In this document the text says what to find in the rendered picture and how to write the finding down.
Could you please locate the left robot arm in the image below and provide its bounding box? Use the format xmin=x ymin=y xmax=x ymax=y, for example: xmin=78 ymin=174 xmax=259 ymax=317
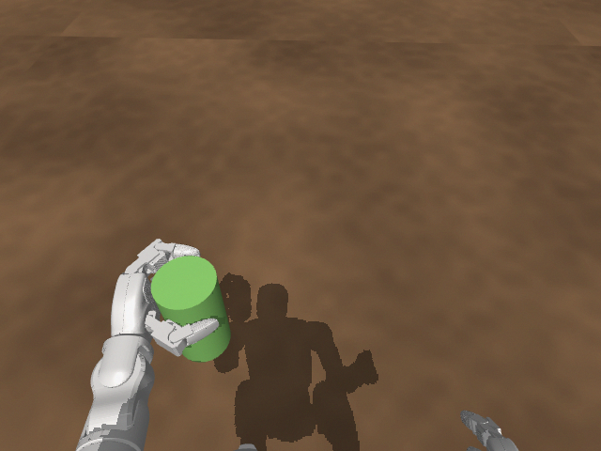
xmin=75 ymin=334 xmax=155 ymax=451

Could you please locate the left robot hand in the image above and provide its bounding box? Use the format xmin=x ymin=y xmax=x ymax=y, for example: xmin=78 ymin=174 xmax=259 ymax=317
xmin=111 ymin=239 xmax=219 ymax=356

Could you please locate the can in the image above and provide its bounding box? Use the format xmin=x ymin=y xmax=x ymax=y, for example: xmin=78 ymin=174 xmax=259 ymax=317
xmin=151 ymin=256 xmax=231 ymax=363

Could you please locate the right robot hand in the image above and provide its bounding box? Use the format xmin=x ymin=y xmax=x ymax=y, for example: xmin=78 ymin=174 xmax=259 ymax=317
xmin=460 ymin=411 xmax=519 ymax=451

